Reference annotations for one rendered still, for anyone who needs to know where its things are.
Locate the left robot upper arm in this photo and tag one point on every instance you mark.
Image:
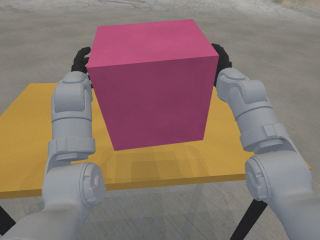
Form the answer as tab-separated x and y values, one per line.
70	192

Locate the left robot forearm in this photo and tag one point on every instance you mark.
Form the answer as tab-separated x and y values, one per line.
71	118

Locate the table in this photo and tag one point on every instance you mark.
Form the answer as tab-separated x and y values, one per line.
26	129

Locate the carton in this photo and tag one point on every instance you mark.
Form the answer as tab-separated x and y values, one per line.
153	82

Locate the robot left hand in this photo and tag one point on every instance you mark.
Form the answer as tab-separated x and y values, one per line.
80	61

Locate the right robot forearm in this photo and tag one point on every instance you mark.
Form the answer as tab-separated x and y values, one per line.
259	127

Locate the robot right hand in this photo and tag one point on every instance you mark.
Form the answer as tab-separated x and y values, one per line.
223	61

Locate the right robot upper arm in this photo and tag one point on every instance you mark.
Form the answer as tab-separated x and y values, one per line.
282	180

